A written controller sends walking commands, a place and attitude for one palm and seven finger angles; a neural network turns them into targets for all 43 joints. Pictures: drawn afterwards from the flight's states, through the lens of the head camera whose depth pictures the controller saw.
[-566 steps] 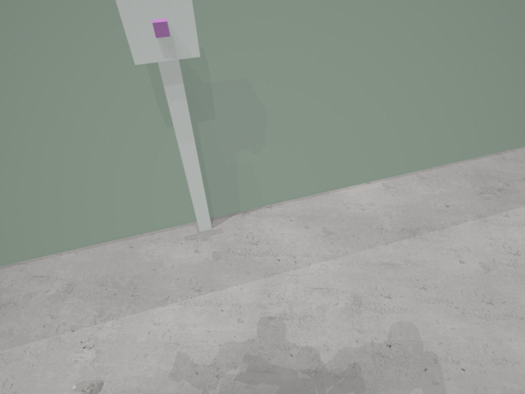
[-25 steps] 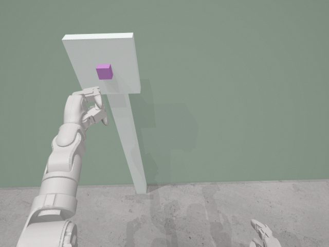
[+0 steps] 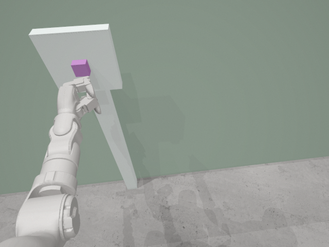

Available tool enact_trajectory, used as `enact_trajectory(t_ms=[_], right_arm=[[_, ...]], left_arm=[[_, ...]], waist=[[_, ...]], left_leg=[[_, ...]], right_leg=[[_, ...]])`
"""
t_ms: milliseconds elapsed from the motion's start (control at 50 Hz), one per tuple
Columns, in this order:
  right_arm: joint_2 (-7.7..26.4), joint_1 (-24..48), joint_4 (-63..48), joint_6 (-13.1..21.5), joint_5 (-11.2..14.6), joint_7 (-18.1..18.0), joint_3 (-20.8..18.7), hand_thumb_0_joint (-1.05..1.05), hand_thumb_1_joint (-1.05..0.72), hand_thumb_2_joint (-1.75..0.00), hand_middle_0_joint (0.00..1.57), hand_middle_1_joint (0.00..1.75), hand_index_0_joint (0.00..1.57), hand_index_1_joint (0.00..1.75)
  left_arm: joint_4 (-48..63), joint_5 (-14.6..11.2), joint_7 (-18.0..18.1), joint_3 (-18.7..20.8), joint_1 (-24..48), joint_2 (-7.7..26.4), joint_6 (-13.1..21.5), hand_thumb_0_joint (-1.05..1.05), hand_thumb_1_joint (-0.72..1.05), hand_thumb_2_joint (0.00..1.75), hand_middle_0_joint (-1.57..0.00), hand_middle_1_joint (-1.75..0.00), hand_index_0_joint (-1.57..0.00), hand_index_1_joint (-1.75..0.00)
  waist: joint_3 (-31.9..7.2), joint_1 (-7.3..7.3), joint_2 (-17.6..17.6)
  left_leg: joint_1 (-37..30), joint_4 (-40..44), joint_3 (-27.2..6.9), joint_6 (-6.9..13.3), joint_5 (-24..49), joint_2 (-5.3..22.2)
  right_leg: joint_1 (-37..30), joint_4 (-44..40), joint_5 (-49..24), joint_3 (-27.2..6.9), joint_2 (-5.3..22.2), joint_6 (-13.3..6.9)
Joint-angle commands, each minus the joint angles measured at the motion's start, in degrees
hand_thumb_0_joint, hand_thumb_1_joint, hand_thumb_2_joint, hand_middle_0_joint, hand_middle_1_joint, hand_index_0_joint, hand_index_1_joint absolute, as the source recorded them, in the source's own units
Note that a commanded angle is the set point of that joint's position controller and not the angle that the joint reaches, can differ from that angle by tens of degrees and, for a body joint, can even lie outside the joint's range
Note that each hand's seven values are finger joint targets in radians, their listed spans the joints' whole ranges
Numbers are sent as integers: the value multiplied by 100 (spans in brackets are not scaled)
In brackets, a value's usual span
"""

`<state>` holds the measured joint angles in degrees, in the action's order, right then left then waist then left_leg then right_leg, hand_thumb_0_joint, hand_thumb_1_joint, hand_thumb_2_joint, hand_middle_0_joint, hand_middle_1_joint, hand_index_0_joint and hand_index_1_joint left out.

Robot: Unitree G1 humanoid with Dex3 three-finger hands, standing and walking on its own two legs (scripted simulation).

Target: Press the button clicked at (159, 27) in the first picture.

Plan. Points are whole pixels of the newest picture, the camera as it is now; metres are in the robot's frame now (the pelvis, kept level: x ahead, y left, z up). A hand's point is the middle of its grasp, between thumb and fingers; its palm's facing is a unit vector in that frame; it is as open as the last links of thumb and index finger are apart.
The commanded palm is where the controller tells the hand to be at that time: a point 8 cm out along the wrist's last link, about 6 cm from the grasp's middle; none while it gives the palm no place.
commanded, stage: aim a knuckle at the button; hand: left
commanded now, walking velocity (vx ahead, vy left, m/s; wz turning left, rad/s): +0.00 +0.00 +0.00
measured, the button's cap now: (81, 67) +0.53 +0.22 +0.17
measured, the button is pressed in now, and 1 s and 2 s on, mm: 0 0 10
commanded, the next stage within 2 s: press the button with the knuckle in 0.42 s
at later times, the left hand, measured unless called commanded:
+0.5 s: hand (91, 100) +0.43 +0.18 +0.14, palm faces +0.14 -0.99 -0.01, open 3.1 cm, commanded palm +0.39 +0.23 +0.14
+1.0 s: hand (93, 90) +0.46 +0.18 +0.14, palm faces +0.13 -0.99 -0.01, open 3.1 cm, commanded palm +0.44 +0.23 +0.14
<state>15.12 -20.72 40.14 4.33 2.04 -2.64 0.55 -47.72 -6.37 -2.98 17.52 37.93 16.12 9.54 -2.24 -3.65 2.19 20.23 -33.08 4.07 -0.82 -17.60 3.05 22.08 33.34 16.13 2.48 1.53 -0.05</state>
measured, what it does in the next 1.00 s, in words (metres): stands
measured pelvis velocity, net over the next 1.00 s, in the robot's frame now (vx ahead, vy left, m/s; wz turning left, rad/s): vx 0.00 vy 0.00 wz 0.01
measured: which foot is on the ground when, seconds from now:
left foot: down 0.00-1.00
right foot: down 0.00-1.00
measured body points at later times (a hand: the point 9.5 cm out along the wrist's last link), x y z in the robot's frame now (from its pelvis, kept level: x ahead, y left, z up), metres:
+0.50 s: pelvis +0.00 +0.01 +0.00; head +0.02 +0.00 +0.45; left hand +0.42 +0.23 +0.14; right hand +0.12 -0.24 -0.11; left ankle -0.01 +0.13 -0.73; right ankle +0.01 -0.12 -0.73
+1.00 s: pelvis +0.00 +0.00 +0.00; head +0.04 -0.01 +0.44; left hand +0.45 +0.23 +0.14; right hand +0.05 -0.26 -0.13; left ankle -0.01 +0.13 -0.73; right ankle +0.01 -0.12 -0.73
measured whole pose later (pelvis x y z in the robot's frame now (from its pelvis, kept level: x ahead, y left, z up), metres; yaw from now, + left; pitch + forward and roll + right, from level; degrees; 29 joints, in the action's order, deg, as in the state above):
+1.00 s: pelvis +0.00 +0.00 +0.00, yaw +1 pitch +7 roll +0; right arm 15.4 -20.8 39.9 3.6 1.4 -2.4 0.9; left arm -58.6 -5.4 -4.1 18.9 47.6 19.4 11.8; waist -2.6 -4.7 1.8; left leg 24.4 -35.8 3.2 -0.6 -18.4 2.9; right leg 25.4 35.0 16.6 3.1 1.8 0.2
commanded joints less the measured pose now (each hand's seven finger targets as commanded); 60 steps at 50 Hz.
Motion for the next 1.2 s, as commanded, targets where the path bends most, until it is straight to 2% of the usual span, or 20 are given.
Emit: enact_trajectory(t_ms=[0, 100, 140, 180, 200, 320, 380, 500, 560, 640, 660, 700, 800, 860, 920, 960, 1020, 1080, 1140, 1180], right_arm=[[704, 168, -776, 280, -21, -67, -235, 0, -90, -90, 20, 30, 20, 30], [671, 228, -747, 313, 18, -68, -222, 0, -90, -90, 20, 30, 20, 30], [715, 196, -701, 300, 24, -77, -225, 0, -90, -90, 20, 30, 20, 30], [692, 233, -750, 301, 25, -65, -220, 0, -90, -90, 20, 30, 20, 30], [698, 235, -730, 293, 27, -70, -212, 0, -90, -90, 20, 30, 20, 30], [665, 288, -778, 297, -1, -49, -183, 0, -90, -90, 20, 30, 20, 30], [657, 318, -836, 290, -16, -35, -184, 0, -90, -90, 20, 30, 20, 30], [656, 407, -898, 249, 15, -44, -178, 0, -90, -90, 20, 30, 20, 30], [644, 395, -837, 243, 25, -66, -154, 0, -90, -90, 20, 30, 20, 30], [676, 313, -720, 257, -1, -107, -145, 0, -90, -90, 20, 30, 20, 30], [700, 246, -683, 251, -23, -116, -152, 0, -90, -90, 20, 30, 20, 30], [684, 197, -651, 262, -30, -102, -151, 0, -90, -90, 20, 30, 20, 30], [747, -11, -595, 217, -46, -72, -175, 0, -90, -90, 20, 30, 20, 30], [752, -108, -642, 182, -78, -31, -188, 0, -90, -90, 20, 30, 20, 30], [777, -185, -630, 149, -75, -9, -214, 0, -90, -90, 20, 30, 20, 30], [833, -270, -588, 111, -87, -30, -215, 0, -90, -90, 20, 30, 20, 30], [820, -345, -586, 82, -107, -25, -233, 0, -90, -90, 20, 30, 20, 30], [820, -430, -570, 63, -117, -4, -245, 0, -90, -90, 20, 30, 20, 30], [865, -512, -482, 25, -110, -24, -244, 0, -90, -90, 20, 30, 20, 30], [890, -578, -465, 22, -136, -23, -250, 0, -90, -90, 20, 30, 20, 30]], left_arm=[[1697, -71, -2, 263, 2788, 1478, 538, 0, 90, 90, -130, -150, -130, -150], [1608, -157, -111, -111, 2568, 986, 468, 0, 90, 90, -130, -150, -130, -150], [1388, -165, -118, -25, 2529, 1092, 359, 0, 90, 90, -130, -150, -130, -150], [1391, -174, -113, -152, 2529, 877, 288, 0, 90, 90, -130, -150, -130, -150], [1375, -165, -94, -35, 2554, 1045, 286, 0, 90, 90, -130, -150, -130, -150], [1532, -114, 17, -168, 2908, 910, 359, 0, 90, 90, -130, -150, -130, -150], [1663, -93, 60, -3, 2635, 1052, 393, 0, 90, 90, -130, -150, -130, -150], [1758, -134, 5, -28, 2398, 1015, 246, 0, 90, 90, -130, -150, -130, -150], [1718, -105, 2, -342, 2838, 768, 196, 0, 90, 90, -130, -150, -130, -150], [1337, -90, 53, -119, 3244, 1063, 234, 0, 90, 90, -130, -150, -130, -150], [1256, -66, 71, -26, 3355, 1208, 290, 0, 90, 90, -130, -150, -130, -150], [1082, -34, 40, -60, 3472, 1176, 373, 0, 90, 90, -130, -150, -130, -150], [372, -10, -74, 125, 3504, 1401, 490, 0, 90, 90, -130, -150, -130, -150], [400, 43, -113, 181, 3574, 1487, 594, 0, 90, 90, -130, -150, -130, -150], [191, 7, -139, 199, 3655, 1481, 637, 0, 90, 90, -130, -150, -130, -150], [-78, 34, -140, 403, 3719, 1788, 656, 0, 90, 90, -130, -150, -130, -150], [90, 144, -151, 386, 4151, 1920, 783, 0, 90, 90, -130, -150, -130, -150], [21, 102, -186, 348, 4130, 1837, 875, 0, 90, 90, -130, -150, -130, -150], [-268, 125, -208, 406, 4418, 2015, 838, 0, 90, 90, -130, -150, -130, -150], [-288, 159, -190, 479, 4634, 2147, 845, 0, 90, 90, -130, -150, -130, -150]], waist=[[-1981, 142, -127], [-1753, 65, -62], [-1639, 60, -254], [-1666, 54, -210], [-1610, 92, -212], [-1773, 61, -122], [-1999, 173, -155], [-1825, 180, -248], [-1565, -3, -178], [-1613, -22, -192], [-1676, -46, -388], [-1797, -41, -109], [-1764, -77, -348], [-2018, -25, 21], [-1911, -109, -235], [-1809, -132, -490], [-2051, -166, 4], [-2221, -216, -47], [-1941, -330, -138], [-2097, -374, -54]], left_leg=[[-584, 324, -149, 259, 1349, -281], [-669, 328, -165, 231, 1390, -255], [-592, 346, -202, 232, 1283, -251], [-627, 336, -195, 232, 1263, -266], [-594, 335, -211, 224, 1257, -257], [-701, 273, -243, 217, 1367, -268], [-746, 241, -264, 208, 1642, -262], [-652, 274, -223, 209, 1561, -255], [-662, 286, -268, 204, 1393, -240], [-576, 277, -291, 211, 1113, -273], [-545, 261, -312, 224, 1132, -266], [-595, 218, -296, 214, 1254, -285], [-346, 154, -273, 225, 1275, -285], [-403, 86, -274, 213, 1475, -307], [-270, 79, -237, 232, 1286, -292], [-77, 85, -257, 247, 1130, -277], [-179, 48, -237, 245, 1218, -300], [-290, -27, -265, 244, 1382, -277], [-91, -11, -280, 253, 1143, -273], [-130, -33, -305, 261, 1081, -271]], right_leg=[[-1050, -328, -1848, -120, -207, -102], [-863, -351, -1855, -54, -224, -107], [-790, -370, -1727, -29, -230, -106], [-754, -371, -1679, -17, -218, -104], [-755, -368, -1659, -18, -212, -113], [-713, -290, -1734, -32, -206, -119], [-905, -207, -1979, -30, -208, -134], [-932, -256, -1967, -19, -204, -120], [-688, -310, -1733, 6, -210, -120], [-624, -353, -1489, -41, -197, -111], [-667, -336, -1485, -33, -206, -105], [-649, -276, -1639, -58, -195, -120], [-637, -223, -1762, -58, -204, -104], [-668, -131, -1909, -70, -219, -135], [-584, -171, -1813, -78, -230, -98], [-586, -182, -1678, -85, -236, -86], [-549, -121, -1749, -129, -224, -87], [-512, -84, -1869, -106, -259, -88], [-355, -142, -1669, -107, -258, -66], [-302, -131, -1566, -120, -261, -55]])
